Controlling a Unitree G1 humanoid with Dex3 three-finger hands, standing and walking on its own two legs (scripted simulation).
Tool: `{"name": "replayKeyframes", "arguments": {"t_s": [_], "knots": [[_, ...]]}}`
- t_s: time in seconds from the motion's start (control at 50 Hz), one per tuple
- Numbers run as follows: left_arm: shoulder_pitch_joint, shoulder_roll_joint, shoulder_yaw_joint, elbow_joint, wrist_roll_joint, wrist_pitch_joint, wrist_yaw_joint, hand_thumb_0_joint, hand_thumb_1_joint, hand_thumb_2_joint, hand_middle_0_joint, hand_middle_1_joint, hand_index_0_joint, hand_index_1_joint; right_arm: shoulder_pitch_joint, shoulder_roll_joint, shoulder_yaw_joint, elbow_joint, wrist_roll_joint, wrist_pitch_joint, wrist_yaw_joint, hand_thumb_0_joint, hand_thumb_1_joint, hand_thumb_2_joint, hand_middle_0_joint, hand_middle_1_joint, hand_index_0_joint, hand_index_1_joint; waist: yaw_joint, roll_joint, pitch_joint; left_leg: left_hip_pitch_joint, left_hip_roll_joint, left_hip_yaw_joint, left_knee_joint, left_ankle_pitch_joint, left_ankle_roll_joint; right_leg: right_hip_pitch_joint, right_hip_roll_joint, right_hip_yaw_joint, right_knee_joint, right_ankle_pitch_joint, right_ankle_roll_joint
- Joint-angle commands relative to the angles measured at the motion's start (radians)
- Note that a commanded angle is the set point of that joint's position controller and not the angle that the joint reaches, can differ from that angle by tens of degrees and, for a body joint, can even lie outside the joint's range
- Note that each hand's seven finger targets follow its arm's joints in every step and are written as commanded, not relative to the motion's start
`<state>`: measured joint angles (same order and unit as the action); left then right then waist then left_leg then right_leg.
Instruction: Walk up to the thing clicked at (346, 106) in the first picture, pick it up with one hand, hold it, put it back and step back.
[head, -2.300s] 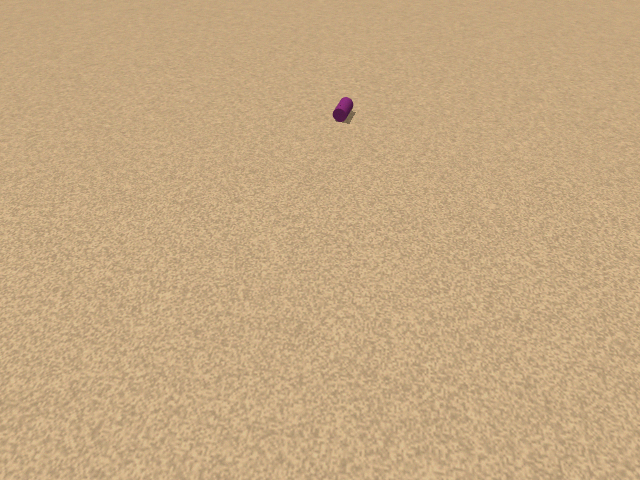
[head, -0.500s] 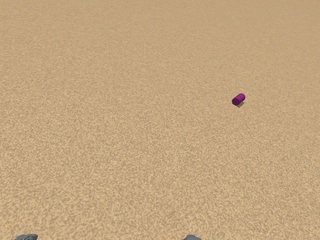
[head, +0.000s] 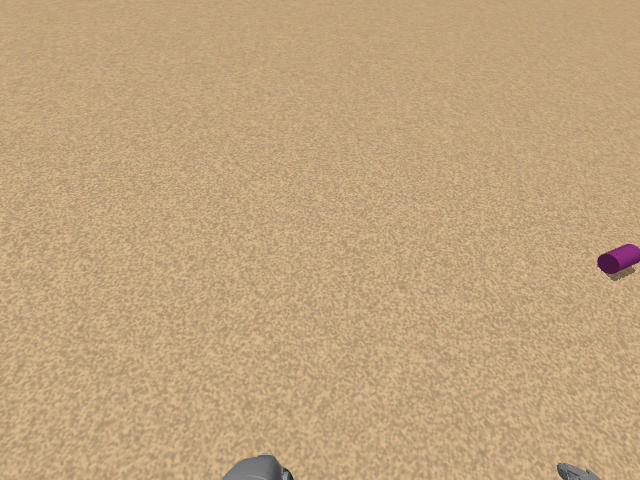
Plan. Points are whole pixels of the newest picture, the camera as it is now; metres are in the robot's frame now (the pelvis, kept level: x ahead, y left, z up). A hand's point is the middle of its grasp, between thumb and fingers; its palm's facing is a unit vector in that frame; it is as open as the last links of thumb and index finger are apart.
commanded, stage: walk up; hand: left
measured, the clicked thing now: (622, 257) +1.21 -1.14 -0.71
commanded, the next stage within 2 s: none
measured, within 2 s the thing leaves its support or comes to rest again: neither
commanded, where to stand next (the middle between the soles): +0.96 -1.47 m, yaw +23 degrees
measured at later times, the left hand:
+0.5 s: hand (304, 370) +0.30 +0.06 -0.13, palm faces +0.09 -0.92 -0.37, open 7.4 cm
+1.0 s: hand (415, 335) +0.40 -0.12 -0.15, palm faces +0.16 -0.95 -0.28, open 7.4 cm
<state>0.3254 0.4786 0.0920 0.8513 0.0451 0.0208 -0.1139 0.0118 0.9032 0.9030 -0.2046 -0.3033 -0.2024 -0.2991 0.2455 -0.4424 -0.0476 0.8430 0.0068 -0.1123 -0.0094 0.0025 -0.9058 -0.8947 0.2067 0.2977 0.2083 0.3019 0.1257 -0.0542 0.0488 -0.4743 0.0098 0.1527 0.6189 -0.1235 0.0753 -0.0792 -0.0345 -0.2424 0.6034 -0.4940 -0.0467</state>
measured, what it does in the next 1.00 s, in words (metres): steps to the right: left foot, then right foot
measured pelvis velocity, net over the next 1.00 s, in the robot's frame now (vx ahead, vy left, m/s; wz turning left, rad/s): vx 0.37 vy -0.40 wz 0.24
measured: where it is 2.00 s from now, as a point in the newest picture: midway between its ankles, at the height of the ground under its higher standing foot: (576, 375)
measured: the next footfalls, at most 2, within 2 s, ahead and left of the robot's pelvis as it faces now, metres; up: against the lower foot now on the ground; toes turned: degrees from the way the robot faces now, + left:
left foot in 0.02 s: +0.16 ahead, +0.08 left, +0.00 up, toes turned +6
right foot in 0.40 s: +0.34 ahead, -0.36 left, +0.00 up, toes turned +3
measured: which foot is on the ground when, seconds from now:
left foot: up 0.00-0.00, down 0.02-0.42, up 0.44-0.78, down 0.80-1.00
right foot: down 0.00-0.00, up 0.02-0.38, down 0.40-0.80, up 0.82-1.00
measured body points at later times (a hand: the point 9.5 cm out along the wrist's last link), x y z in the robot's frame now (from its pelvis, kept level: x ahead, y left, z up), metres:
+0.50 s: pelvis +0.20 -0.24 -0.02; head +0.22 -0.23 +0.43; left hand +0.29 +0.11 -0.10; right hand +0.27 -0.62 -0.10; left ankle +0.14 -0.02 -0.66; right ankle +0.30 -0.36 -0.72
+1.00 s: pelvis +0.37 -0.40 -0.01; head +0.38 -0.36 +0.44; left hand +0.39 -0.07 -0.13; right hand +0.50 -0.74 -0.07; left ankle +0.38 -0.23 -0.72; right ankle +0.45 -0.55 -0.66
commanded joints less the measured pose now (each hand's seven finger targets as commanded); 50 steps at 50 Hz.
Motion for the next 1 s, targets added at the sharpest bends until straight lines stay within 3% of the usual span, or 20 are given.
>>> {"name": "replayKeyframes", "arguments": {"t_s": [0.0, 0.02, 0.12, 0.22, 0.28, 0.36, 0.38, 0.4, 0.42, 0.44, 0.52, 0.62, 0.68, 0.74, 0.76, 0.78, 0.8, 0.84, 0.88, 0.98], "knots": [[-0.065, 0.099, 0.013, -0.190, 0.009, -0.035, 0.018, 0.000, 0.900, 0.900, -0.200, -0.300, -0.200, -0.300, 0.398, -0.398, -0.147, -0.002, -0.016, -0.001, -0.084, 0.000, -0.900, -0.900, 0.200, 0.300, 0.200, 0.300, -0.217, 0.250, -0.180, 0.756, 0.410, -0.793, -0.186, -0.297, 0.151, -0.720, 0.010, 0.181, 0.643, -0.062, 0.013], [-0.070, 0.237, 0.042, -0.203, 0.000, -0.022, 0.022, 0.000, 0.900, 0.900, -0.200, -0.300, -0.200, -0.300, 0.330, -0.429, -0.143, -0.053, 0.030, -0.005, -0.092, 0.000, -0.900, -0.900, 0.200, 0.300, 0.200, 0.300, -0.207, 0.084, -0.177, 0.667, 0.539, -1.092, -0.313, -0.430, 0.275, -0.784, -0.005, 0.358, 0.744, -0.039, 0.054], [-0.051, 0.229, 0.060, -0.147, -0.004, -0.001, 0.001, 0.000, 0.900, 0.900, -0.200, -0.300, -0.200, -0.300, 0.125, -0.312, -0.085, -0.052, 0.007, -0.030, -0.077, 0.000, -0.900, -0.900, 0.200, 0.300, 0.200, 0.300, -0.091, 0.102, -0.016, 0.147, 0.281, -0.450, -0.268, -0.228, 0.166, -0.551, -0.150, 0.354, 0.575, 0.124, 0.051], [-0.127, 0.195, 0.071, -0.179, -0.002, 0.027, -0.042, 0.000, 0.900, 0.900, -0.200, -0.300, -0.200, -0.300, 0.101, -0.390, -0.105, -0.037, -0.029, -0.044, -0.057, 0.000, -0.900, -0.900, 0.200, 0.300, 0.200, 0.300, -0.105, 0.231, 0.022, 0.013, 0.220, -0.365, -0.312, -0.472, 0.153, -0.513, -0.136, 0.284, 0.362, 0.208, 0.060], [-0.205, 0.187, 0.077, -0.198, -0.005, 0.023, -0.047, 0.000, 0.900, 0.900, -0.200, -0.300, -0.200, -0.300, 0.116, -0.408, -0.111, -0.015, -0.031, -0.038, -0.058, 0.000, -0.900, -0.900, 0.200, 0.300, 0.200, 0.300, -0.127, 0.244, -0.002, 0.032, 0.228, -0.361, -0.289, -0.419, 0.132, -0.459, -0.132, 0.269, 0.255, 0.243, 0.056], [-0.028, 0.193, 0.105, -0.133, -0.007, 0.018, -0.035, 0.000, 0.900, 0.900, -0.200, -0.300, -0.200, -0.300, 0.013, -0.382, -0.101, -0.010, -0.038, -0.004, -0.068, 0.000, -0.900, -0.900, 0.200, 0.300, 0.200, 0.300, -0.002, 0.219, -0.094, -0.099, 0.183, -0.223, -0.016, -0.202, 0.070, -0.055, -0.044, 0.170, 0.049, 0.227, 0.045], [0.116, 0.247, 0.130, -0.082, 0.001, 0.006, -0.022, 0.000, 0.900, 0.900, -0.200, -0.300, -0.200, -0.300, 0.033, -0.293, -0.073, -0.008, -0.043, 0.007, -0.075, 0.000, -0.900, -0.900, 0.200, 0.300, 0.200, 0.300, 0.076, -0.014, -0.159, -0.206, 0.104, -0.134, 0.322, -0.235, 0.043, 0.130, -0.034, 0.202, -0.041, 0.172, 0.041], [0.187, 0.352, 0.146, -0.083, 0.028, -0.007, -0.003, 0.000, 0.900, 0.900, -0.200, -0.300, -0.200, -0.300, 0.077, -0.176, -0.032, -0.022, -0.019, 0.006, -0.078, 0.000, -0.900, -0.900, 0.200, 0.300, 0.200, 0.300, 0.119, -0.346, -0.148, -0.453, -0.056, -0.089, 0.626, -0.475, -0.008, 0.174, -0.240, 0.550, -0.252, -0.029, 0.007], [0.012, 0.401, 0.135, -0.127, 0.007, -0.014, 0.016, 0.000, 0.900, 0.900, -0.200, -0.300, -0.200, -0.300, 0.113, -0.218, -0.052, -0.013, -0.019, 0.018, -0.104, 0.000, -0.900, -0.900, 0.200, 0.300, 0.200, 0.300, 0.016, -0.372, -0.132, -0.446, -0.008, -0.160, 0.726, -0.488, -0.010, 0.048, -0.376, 0.869, -0.440, -0.239, -0.074], [-0.071, 0.363, 0.133, -0.159, -0.017, -0.013, 0.025, 0.000, 0.900, 0.900, -0.200, -0.300, -0.200, -0.300, 0.088, -0.269, -0.061, 0.024, -0.004, 0.018, -0.105, 0.000, -0.900, -0.900, 0.200, 0.300, 0.200, 0.300, -0.024, -0.248, -0.087, -0.375, 0.054, -0.213, 0.729, -0.379, -0.006, -0.051, -0.356, 0.814, -0.456, -0.335, -0.084], [-0.143, 0.216, 0.085, -0.135, -0.014, -0.022, 0.034, 0.000, 0.900, 0.900, -0.200, -0.300, -0.200, -0.300, 0.215, -0.267, -0.060, 0.136, -0.001, 0.010, -0.077, 0.000, -0.900, -0.900, 0.200, 0.300, 0.200, 0.300, -0.099, -0.187, -0.027, -0.192, 0.060, -0.152, 0.485, -0.252, -0.021, -0.165, -0.186, 0.414, -0.296, 0.006, -0.149], [-0.121, 0.170, 0.071, -0.165, -0.002, -0.014, 0.028, 0.000, 0.900, 0.900, -0.200, -0.300, -0.200, -0.300, 0.183, -0.235, -0.049, 0.095, -0.011, 0.008, -0.072, 0.000, -0.900, -0.900, 0.200, 0.300, 0.200, 0.300, -0.083, -0.139, -0.008, -0.103, 0.041, -0.098, 0.232, -0.217, -0.031, -0.115, -0.234, 0.382, -0.339, 0.142, -0.217], [-0.147, 0.155, 0.061, -0.200, 0.011, -0.001, 0.021, 0.000, 0.900, 0.900, -0.200, -0.300, -0.200, -0.300, 0.206, -0.224, -0.050, 0.064, 0.000, 0.003, -0.073, 0.000, -0.900, -0.900, 0.200, 0.300, 0.200, 0.300, -0.099, -0.084, -0.010, 0.084, 0.041, -0.085, 0.096, -0.118, -0.014, -0.192, -0.227, 0.336, -0.317, 0.228, -0.191], [-0.152, 0.127, 0.038, -0.234, 0.008, 0.002, 0.016, 0.000, 0.900, 0.900, -0.200, -0.300, -0.200, -0.300, 0.356, -0.247, -0.069, 0.075, -0.004, -0.002, -0.089, 0.000, -0.900, -0.900, 0.200, 0.300, 0.200, 0.300, -0.185, 0.021, -0.059, 0.427, 0.030, -0.093, -0.084, 0.006, 0.025, -0.370, -0.125, 0.197, -0.008, 0.487, -0.078], [-0.115, 0.094, 0.031, -0.248, 0.009, -0.003, 0.020, 0.000, 0.900, 0.900, -0.200, -0.300, -0.200, -0.300, 0.407, -0.301, -0.087, 0.067, -0.014, 0.000, -0.100, 0.000, -0.900, -0.900, 0.200, 0.300, 0.200, 0.300, -0.211, 0.140, -0.119, 0.587, 0.158, -0.313, -0.158, -0.116, 0.075, -0.512, -0.051, 0.150, 0.215, 0.445, -0.007], [-0.093, 0.070, 0.028, -0.264, 0.018, 0.001, 0.023, 0.000, 0.900, 0.900, -0.200, -0.300, -0.200, -0.300, 0.417, -0.384, -0.110, 0.030, -0.027, 0.005, -0.117, 0.000, -0.900, -0.900, 0.200, 0.300, 0.200, 0.300, -0.207, 0.268, -0.135, 0.671, 0.447, -0.763, -0.251, -0.204, 0.198, -0.745, 0.047, 0.196, 0.487, -0.044, 0.070], [-0.090, 0.196, 0.061, -0.263, 0.025, 0.018, 0.029, 0.000, 0.900, 0.900, -0.200, -0.300, -0.200, -0.300, 0.343, -0.425, -0.116, -0.016, 0.008, 0.006, -0.129, 0.000, -0.900, -0.900, 0.200, 0.300, 0.200, 0.300, -0.198, 0.110, -0.123, 0.555, 0.604, -0.988, -0.298, -0.268, 0.325, -0.771, 0.006, 0.364, 0.675, -0.090, 0.103], [-0.154, 0.225, 0.070, -0.248, 0.013, 0.026, 0.031, 0.000, 0.900, 0.900, -0.200, -0.300, -0.200, -0.300, 0.241, -0.330, -0.083, -0.016, 0.014, 0.003, -0.131, 0.000, -0.900, -0.900, 0.200, 0.300, 0.200, 0.300, -0.171, -0.055, -0.059, 0.384, 0.463, -0.696, -0.263, -0.121, 0.262, -0.722, -0.035, 0.435, 0.719, 0.034, 0.096], [-0.074, 0.208, 0.080, -0.215, 0.005, 0.037, 0.017, 0.000, 0.900, 0.900, -0.200, -0.300, -0.200, -0.300, 0.150, -0.316, -0.071, -0.024, 0.002, -0.002, -0.119, 0.000, -0.900, -0.900, 0.200, 0.300, 0.200, 0.300, -0.107, 0.040, -0.030, 0.223, 0.348, -0.448, -0.231, -0.160, 0.178, -0.613, -0.057, 0.415, 0.651, 0.113, 0.071], [-0.098, 0.170, 0.079, -0.207, -0.002, 0.055, -0.029, 0.000, 0.900, 0.900, -0.200, -0.300, -0.200, -0.300, 0.089, -0.391, -0.093, -0.022, -0.038, -0.019, -0.094, 0.000, -0.900, -0.900, 0.200, 0.300, 0.200, 0.300, -0.115, 0.236, 0.019, 0.010, 0.267, -0.296, -0.267, -0.417, 0.148, -0.487, -0.096, 0.314, 0.389, 0.145, 0.064]]}}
